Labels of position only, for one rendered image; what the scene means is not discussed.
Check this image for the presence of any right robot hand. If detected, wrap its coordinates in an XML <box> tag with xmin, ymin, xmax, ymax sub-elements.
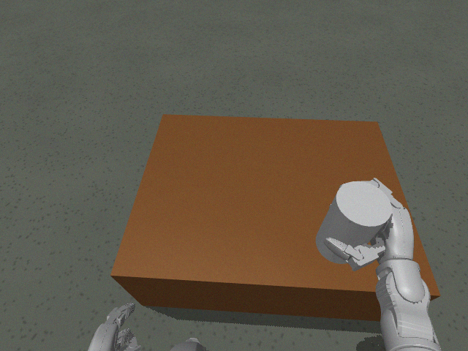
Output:
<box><xmin>324</xmin><ymin>178</ymin><xmax>414</xmax><ymax>271</ymax></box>

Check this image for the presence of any left robot hand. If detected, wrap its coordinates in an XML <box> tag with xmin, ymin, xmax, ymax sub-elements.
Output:
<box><xmin>88</xmin><ymin>303</ymin><xmax>141</xmax><ymax>351</ymax></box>

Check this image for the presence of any can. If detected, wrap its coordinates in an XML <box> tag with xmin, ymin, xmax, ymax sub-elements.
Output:
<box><xmin>316</xmin><ymin>181</ymin><xmax>392</xmax><ymax>264</ymax></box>

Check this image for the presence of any right robot arm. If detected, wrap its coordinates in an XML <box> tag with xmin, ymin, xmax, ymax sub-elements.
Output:
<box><xmin>376</xmin><ymin>258</ymin><xmax>442</xmax><ymax>351</ymax></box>

